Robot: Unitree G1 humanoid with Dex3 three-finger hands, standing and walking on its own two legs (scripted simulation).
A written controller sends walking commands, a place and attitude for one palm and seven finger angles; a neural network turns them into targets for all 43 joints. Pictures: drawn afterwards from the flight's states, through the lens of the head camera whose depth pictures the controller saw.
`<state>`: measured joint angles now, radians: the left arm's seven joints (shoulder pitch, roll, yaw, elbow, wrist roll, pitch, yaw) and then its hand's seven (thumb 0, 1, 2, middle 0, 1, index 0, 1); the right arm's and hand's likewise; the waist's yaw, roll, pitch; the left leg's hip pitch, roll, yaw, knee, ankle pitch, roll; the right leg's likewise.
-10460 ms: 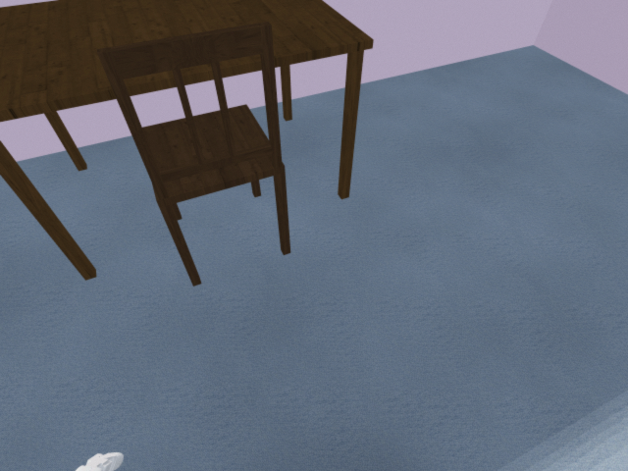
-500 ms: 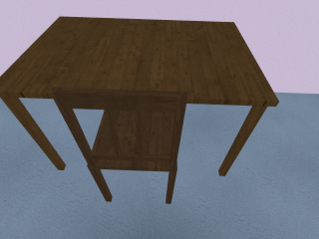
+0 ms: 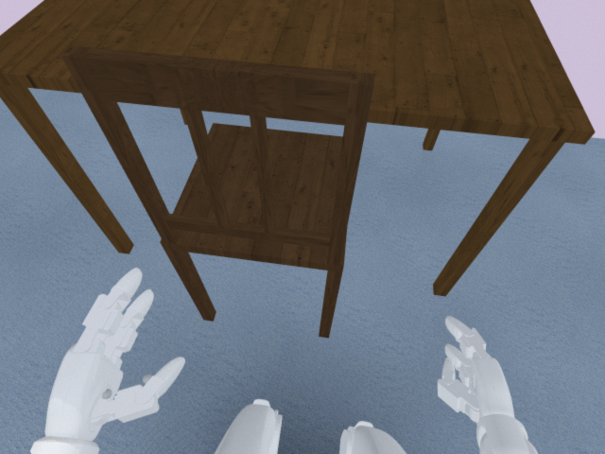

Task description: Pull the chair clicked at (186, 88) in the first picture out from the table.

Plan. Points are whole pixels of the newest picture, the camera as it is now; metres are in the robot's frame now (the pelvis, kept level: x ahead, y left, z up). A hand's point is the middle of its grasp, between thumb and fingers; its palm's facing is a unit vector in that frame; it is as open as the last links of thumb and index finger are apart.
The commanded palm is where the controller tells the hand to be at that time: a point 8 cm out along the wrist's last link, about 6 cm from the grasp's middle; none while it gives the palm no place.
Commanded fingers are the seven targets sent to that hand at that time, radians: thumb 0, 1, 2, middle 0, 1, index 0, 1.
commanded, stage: raise the hand toward the chair's back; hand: left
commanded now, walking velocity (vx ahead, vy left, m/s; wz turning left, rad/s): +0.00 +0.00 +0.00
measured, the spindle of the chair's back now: (210, 175) +0.52 +0.22 +0.01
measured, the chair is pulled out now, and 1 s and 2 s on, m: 0.00 0.00 0.00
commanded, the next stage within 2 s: aim the fingers beside a spindle in 1.48 s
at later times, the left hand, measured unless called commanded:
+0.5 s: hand (144, 336) +0.23 +0.21 +0.05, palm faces -0.04 -1.00 -0.05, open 15.2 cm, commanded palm +0.21 +0.28 +0.06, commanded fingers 0.00 -0.43 0.33 -0.07 -0.09 -0.07 -0.09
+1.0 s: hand (102, 310) +0.25 +0.26 +0.07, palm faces -0.04 -1.00 -0.06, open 16.9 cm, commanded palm +0.24 +0.32 +0.07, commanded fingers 0.00 -0.50 0.30 -0.06 -0.08 -0.06 -0.08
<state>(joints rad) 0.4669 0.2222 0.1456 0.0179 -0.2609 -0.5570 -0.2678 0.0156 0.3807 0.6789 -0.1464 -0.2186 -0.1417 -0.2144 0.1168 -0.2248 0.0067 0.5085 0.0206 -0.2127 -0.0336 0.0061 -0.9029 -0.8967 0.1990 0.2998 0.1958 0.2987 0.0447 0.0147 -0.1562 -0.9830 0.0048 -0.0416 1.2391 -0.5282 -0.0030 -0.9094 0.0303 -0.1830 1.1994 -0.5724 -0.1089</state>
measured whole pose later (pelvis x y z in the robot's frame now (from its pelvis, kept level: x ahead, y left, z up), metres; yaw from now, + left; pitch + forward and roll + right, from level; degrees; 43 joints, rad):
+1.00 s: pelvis +0.01 +0.06 +0.03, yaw -1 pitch +15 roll -4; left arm 0.29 0.28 0.20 0.09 -0.27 -0.39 -0.29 -0.01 -0.49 0.31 -0.06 -0.08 -0.06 -0.08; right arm 0.23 -0.24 0.04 0.53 0.03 -0.19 -0.04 0.01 -0.90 -0.90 0.20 0.30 0.20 0.30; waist -0.01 0.04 -0.13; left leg -0.89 -0.03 0.01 1.10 -0.48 0.09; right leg -0.81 0.00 -0.12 1.03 -0.49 -0.02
